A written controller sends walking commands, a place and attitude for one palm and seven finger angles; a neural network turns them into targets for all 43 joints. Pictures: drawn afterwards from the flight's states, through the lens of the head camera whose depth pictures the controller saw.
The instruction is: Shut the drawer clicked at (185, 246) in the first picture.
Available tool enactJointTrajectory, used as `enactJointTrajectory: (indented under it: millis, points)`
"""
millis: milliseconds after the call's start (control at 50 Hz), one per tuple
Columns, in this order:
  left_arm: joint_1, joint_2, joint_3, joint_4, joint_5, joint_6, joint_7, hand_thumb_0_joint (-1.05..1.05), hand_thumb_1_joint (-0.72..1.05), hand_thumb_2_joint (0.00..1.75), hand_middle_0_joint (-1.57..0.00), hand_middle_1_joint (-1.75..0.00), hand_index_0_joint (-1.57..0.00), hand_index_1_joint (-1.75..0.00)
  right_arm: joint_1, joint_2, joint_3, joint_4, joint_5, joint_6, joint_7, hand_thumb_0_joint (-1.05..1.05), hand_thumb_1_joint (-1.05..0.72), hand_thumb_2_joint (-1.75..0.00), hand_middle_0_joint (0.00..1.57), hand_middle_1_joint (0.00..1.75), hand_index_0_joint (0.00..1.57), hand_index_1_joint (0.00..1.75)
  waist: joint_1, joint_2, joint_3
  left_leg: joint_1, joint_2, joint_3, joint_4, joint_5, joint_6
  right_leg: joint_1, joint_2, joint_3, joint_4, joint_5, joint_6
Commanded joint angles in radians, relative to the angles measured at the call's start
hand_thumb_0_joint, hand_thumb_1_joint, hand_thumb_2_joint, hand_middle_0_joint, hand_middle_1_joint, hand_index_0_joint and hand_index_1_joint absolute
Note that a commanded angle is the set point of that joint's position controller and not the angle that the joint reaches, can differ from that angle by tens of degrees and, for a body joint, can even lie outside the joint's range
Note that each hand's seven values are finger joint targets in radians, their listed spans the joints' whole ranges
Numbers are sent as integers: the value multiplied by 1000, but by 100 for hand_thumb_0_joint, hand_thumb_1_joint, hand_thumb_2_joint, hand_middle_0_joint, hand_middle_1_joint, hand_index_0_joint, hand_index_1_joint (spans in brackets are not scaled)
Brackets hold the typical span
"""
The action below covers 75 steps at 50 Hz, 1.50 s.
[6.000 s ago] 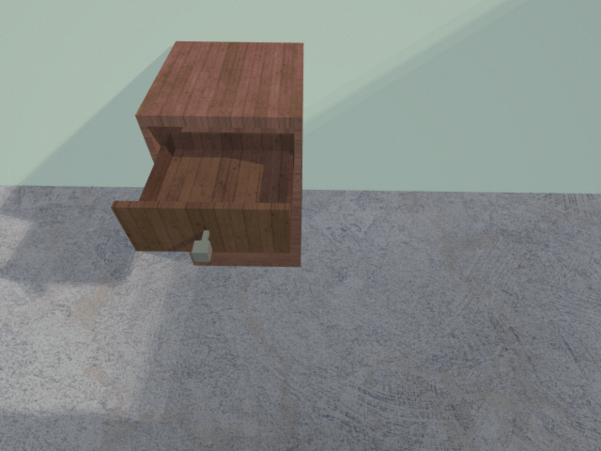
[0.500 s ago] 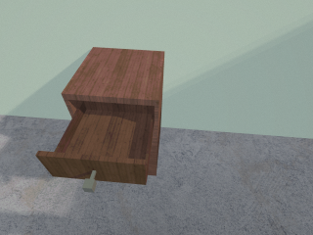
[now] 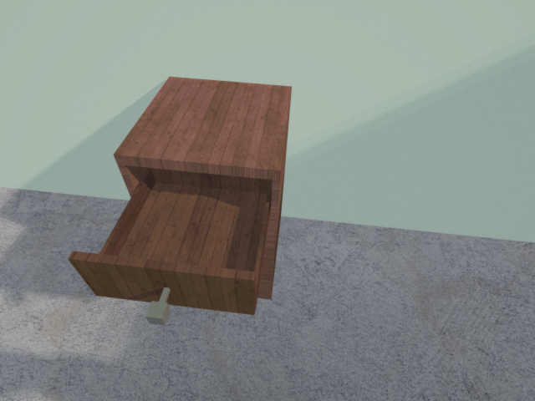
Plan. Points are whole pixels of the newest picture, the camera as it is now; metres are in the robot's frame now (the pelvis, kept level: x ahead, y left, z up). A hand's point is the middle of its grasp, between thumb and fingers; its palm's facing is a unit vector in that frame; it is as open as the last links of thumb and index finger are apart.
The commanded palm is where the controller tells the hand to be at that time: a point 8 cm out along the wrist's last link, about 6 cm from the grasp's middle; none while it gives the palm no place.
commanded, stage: shuffle to correct the standing spot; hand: left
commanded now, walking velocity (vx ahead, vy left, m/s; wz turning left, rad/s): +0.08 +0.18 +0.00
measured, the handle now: (161, 304) +0.34 +0.25 -0.18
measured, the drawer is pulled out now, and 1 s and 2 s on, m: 0.29 0.29 0.29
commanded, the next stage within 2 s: come to a stop and stand still in 0.12 s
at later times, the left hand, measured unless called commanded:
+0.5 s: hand out of the picture +0.08 +0.21 -0.17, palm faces +0.01 -0.97 -0.24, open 7.3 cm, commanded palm none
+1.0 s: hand out of the picture +0.02 +0.18 -0.17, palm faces -0.01 -0.98 -0.17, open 7.4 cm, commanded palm none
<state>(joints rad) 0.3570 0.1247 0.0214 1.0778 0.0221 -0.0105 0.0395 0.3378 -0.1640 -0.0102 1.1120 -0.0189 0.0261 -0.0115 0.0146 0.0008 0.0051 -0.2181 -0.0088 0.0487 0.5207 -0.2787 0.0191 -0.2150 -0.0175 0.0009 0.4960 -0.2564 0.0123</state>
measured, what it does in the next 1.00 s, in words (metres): steps on the spot: right foot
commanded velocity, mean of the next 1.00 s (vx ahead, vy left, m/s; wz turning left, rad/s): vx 0.01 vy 0.03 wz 0.00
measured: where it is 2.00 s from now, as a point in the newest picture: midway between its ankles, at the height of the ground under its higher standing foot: outside the picture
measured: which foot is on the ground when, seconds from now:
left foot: down 0.00-1.00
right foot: down 0.00-0.08, up 0.10-0.30, down 0.32-1.00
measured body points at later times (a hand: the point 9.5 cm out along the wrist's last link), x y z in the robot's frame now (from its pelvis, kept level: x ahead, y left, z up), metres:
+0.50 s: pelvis +0.03 +0.03 +0.00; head +0.02 +0.02 +0.45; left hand +0.08 +0.26 -0.15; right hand +0.02 -0.18 -0.17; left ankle +0.00 +0.10 -0.74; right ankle +0.04 -0.08 -0.74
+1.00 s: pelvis +0.04 +0.03 +0.00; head +0.03 +0.02 +0.45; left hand +0.03 +0.23 -0.16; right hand +0.02 -0.19 -0.16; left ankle +0.00 +0.10 -0.74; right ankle +0.04 -0.08 -0.74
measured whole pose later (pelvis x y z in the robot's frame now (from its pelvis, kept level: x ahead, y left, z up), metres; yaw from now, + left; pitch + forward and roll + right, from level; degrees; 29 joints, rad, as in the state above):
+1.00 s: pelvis +0.04 +0.03 +0.00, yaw -2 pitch -2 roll +0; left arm 0.34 0.11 -0.03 1.10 0.01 -0.02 0.04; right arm 0.32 -0.15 0.04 1.08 -0.02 -0.02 -0.03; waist 0.00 0.03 0.01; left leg -0.13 -0.04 0.10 0.46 -0.31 0.07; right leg -0.21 -0.02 -0.10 0.50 -0.27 -0.02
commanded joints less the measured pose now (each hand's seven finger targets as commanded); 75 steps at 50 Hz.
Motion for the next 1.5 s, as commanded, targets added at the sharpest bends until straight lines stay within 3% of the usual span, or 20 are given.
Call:
enactJointTrajectory:
  millis: [0,40,80,140,180,260,280,300,320,360,420,480,580,600,620,640,680,760,880,1480]
  points:
    - [16,155,45,-63,-2,4,12,0,90,90,-20,-30,-20,-30,77,-71,-13,-53,4,-24,0,0,-90,-90,20,30,20,30,-22,-22,118,-12,45,-42,-121,-20,-2,-127,-162,162,-113,-130,-112]
    - [5,111,35,-77,6,13,6,0,90,90,-20,-30,-20,-30,109,-121,-21,-57,0,-27,-3,0,-90,-90,20,30,20,30,-28,145,102,33,160,-199,-221,-43,62,-195,-46,2,75,-147,-60]
    - [-25,79,19,-95,12,13,4,0,90,90,-20,-30,-20,-30,130,-129,-20,-67,2,-30,-10,0,-90,-90,20,30,20,30,-36,175,100,94,259,-315,-292,80,165,-303,-13,-62,320,-259,-38]
    - [-50,69,21,-99,2,10,-1,0,90,90,-20,-30,-20,-30,78,-122,-6,-94,-6,-29,-13,0,-90,-90,20,30,20,30,-21,112,69,91,246,-238,-233,359,208,-289,-57,-60,411,-263,-43]
    - [-41,62,17,-98,-1,12,-4,0,90,90,-20,-30,-20,-30,48,-123,-3,-106,-7,-29,-14,0,-90,-90,20,30,20,30,-5,106,60,52,212,-177,-208,453,195,-207,-53,-82,322,-234,-40]
    - [30,64,17,-70,-2,2,5,0,90,90,-20,-30,-20,-30,33,-107,-2,-106,2,-36,-19,0,-90,-90,20,30,20,30,31,25,29,-33,177,-148,-120,387,127,31,-57,-59,0,0,-33]
    - [55,96,19,-57,-2,-8,9,0,90,90,-20,-30,-20,-30,31,-89,-1,-109,8,-42,-17,0,-90,-90,20,30,20,30,36,-48,17,-97,129,-117,-75,290,78,121,-117,35,-72,146,-56]
    - [55,136,18,-48,-2,-15,13,0,90,90,-20,-30,-20,-30,40,-66,1,-111,12,-42,-15,0,-90,-90,20,30,20,30,17,-142,28,-167,58,-54,-49,82,21,143,-247,174,-99,260,-114]
    - [25,166,20,-47,-7,-15,9,0,90,90,-20,-30,-20,-30,49,-55,-1,-106,13,-33,-15,0,-90,-90,20,30,20,30,-8,-178,39,-128,21,-32,-48,-58,-8,63,-311,223,-120,218,-171]
    - [-42,154,17,-61,-8,-12,9,0,90,90,-20,-30,-20,-30,58,-32,3,-75,5,-21,-14,0,-90,-90,20,30,20,30,-27,-218,69,-21,34,-29,-84,-19,-7,-41,-260,164,-141,154,-162]
    - [-51,95,4,-64,-11,-5,9,0,90,90,-20,-30,-20,-30,73,-47,9,-39,2,-46,-14,0,-90,-90,20,30,20,30,-14,-4,63,53,119,-108,-190,298,22,-44,-111,29,-28,181,-80]
    - [-38,78,-3,-45,-9,4,11,0,90,90,-20,-30,-20,-30,61,-62,11,-24,8,-54,-23,0,-90,-90,20,30,20,30,1,29,71,56,162,-147,-228,437,42,-8,-72,-8,-25,88,-49]
    - [-16,78,-8,-13,-10,0,7,0,90,90,-20,-30,-20,-30,61,-54,15,-10,10,-53,-25,0,-90,-90,20,30,20,30,-3,24,69,69,142,-115,-237,337,35,15,-86,7,-78,134,-55]
    - [52,126,-17,25,-3,-21,42,0,90,90,-20,-30,-20,-30,-41,-113,14,-95,20,-64,-15,0,-90,-90,20,30,20,30,25,-86,139,-67,163,-86,-45,400,20,-7,-127,28,-88,337,-38]
    - [9,136,-15,-18,-11,-26,33,0,90,90,-20,-30,-20,-30,16,-77,16,-111,8,-52,-13,0,-90,-90,20,30,20,30,-21,-43,66,-54,93,-92,-98,59,5,15,-164,87,-85,121,-75]
    - [-25,130,-23,-38,-12,-30,22,0,90,90,-20,-30,-20,-30,44,-66,20,-103,0,-53,-9,0,-90,-90,20,30,20,30,-31,11,51,-57,88,-99,-112,-5,10,-18,-153,86,-83,-23,-91]
    - [-25,135,-24,-52,-9,-25,7,0,90,90,-20,-30,-20,-30,68,-65,25,-105,-5,-59,-7,0,-90,-90,20,30,20,30,-30,168,12,-49,114,-120,-146,12,26,-18,-112,45,-54,-36,-96]
    - [5,94,-36,-30,-14,-26,3,0,90,90,-20,-30,-20,-30,74,-82,29,-101,7,-66,-17,0,-90,-90,20,30,20,30,-26,-9,27,-25,122,-119,-139,169,36,27,-101,29,-48,106,-87]
    - [20,86,-38,-18,-13,-19,4,0,90,90,-20,-30,-20,-30,71,-79,32,-60,8,-63,-18,0,-90,-90,20,30,20,30,-25,11,104,-17,120,-112,-178,150,36,-6,-94,38,-74,94,-84]
    - [48,67,-35,4,-13,-19,10,0,90,90,-20,-30,-20,-30,84,-36,32,47,13,-66,-25,0,-90,-90,20,30,20,30,-15,5,108,42,121,-88,-208,199,30,38,-100,34,-128,174,-83]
